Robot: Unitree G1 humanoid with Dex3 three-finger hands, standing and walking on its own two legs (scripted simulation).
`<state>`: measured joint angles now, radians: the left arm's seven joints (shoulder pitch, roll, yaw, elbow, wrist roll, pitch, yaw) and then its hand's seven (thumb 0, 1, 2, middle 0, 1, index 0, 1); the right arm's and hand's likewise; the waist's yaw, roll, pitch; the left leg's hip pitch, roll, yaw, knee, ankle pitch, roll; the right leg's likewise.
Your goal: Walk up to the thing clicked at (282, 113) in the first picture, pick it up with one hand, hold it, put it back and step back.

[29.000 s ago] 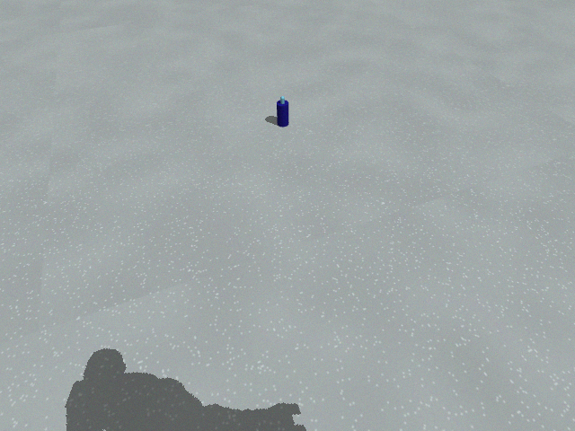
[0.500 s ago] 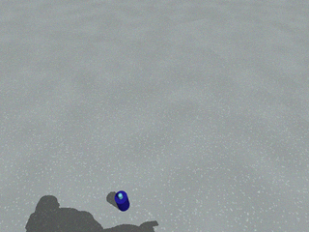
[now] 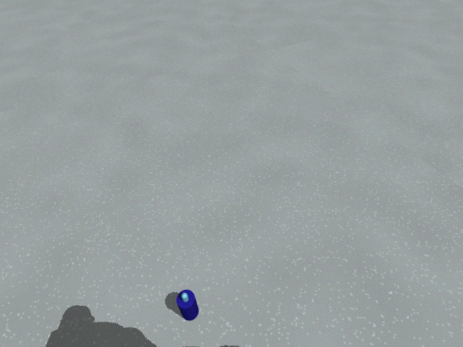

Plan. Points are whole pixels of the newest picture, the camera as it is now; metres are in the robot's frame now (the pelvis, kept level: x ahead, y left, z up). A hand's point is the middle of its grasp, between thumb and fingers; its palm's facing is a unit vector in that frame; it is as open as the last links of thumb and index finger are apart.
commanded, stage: stand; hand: left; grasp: from the side
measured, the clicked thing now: (187, 303) +0.45 +0.20 -0.69
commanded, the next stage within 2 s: step back in 1.22 s
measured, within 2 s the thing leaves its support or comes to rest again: neither
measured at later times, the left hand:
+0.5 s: hand out of the picture +0.08 +0.23 -0.16, palm faces -0.03 -0.94 -0.34, open 7.4 cm
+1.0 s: hand out of the picture +0.12 +0.23 -0.15, palm faces -0.03 -0.94 -0.34, open 7.4 cm
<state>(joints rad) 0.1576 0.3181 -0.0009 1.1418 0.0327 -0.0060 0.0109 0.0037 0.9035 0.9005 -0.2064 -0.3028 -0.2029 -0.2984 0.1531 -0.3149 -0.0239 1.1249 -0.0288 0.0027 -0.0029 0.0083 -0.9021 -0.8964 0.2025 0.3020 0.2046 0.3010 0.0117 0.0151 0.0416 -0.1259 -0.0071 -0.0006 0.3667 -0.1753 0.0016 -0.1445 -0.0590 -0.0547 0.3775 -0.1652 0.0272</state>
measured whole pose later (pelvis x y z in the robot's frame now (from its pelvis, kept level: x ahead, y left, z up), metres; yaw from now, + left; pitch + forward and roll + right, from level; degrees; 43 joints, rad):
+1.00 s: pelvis +0.04 -0.01 +0.00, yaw -1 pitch -2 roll +0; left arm 0.08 0.32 0.01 1.16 0.02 -0.01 0.00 0.00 0.90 0.90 -0.21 -0.30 -0.20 -0.30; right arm 0.10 -0.34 -0.01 1.15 -0.02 -0.01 -0.01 0.01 -0.90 -0.90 0.20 0.30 0.20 0.30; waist 0.00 0.02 0.05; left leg -0.07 0.02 0.01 0.29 -0.19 -0.02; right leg -0.11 -0.03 -0.05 0.32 -0.18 0.01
